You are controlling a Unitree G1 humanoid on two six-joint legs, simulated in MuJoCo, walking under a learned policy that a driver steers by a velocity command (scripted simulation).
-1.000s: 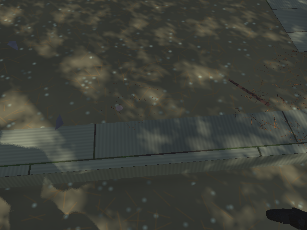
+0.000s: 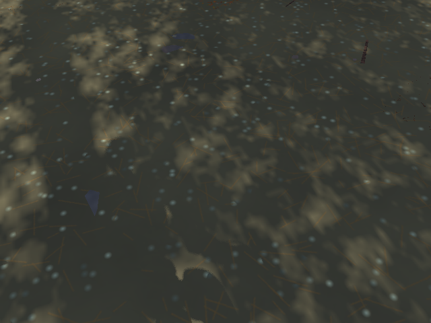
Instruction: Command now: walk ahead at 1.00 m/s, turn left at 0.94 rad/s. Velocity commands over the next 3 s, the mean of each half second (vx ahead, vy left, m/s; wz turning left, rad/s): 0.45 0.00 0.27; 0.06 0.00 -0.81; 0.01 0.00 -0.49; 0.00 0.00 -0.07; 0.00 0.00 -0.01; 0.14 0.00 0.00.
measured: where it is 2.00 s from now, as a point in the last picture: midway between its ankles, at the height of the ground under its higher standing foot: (245, 318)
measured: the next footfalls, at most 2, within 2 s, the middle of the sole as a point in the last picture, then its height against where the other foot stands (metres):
right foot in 0.24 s outside the picture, level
left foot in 0.60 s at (191, 305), level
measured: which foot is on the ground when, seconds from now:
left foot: down 0.00-0.22, up 0.24-0.58, down 0.60-1.00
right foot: up 0.00-0.22, down 0.24-0.58, up 0.60-0.98, down 1.00-1.00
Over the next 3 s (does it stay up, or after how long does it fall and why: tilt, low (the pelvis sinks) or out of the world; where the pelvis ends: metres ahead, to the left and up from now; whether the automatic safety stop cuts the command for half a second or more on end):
stays up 0.55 -0.04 0.09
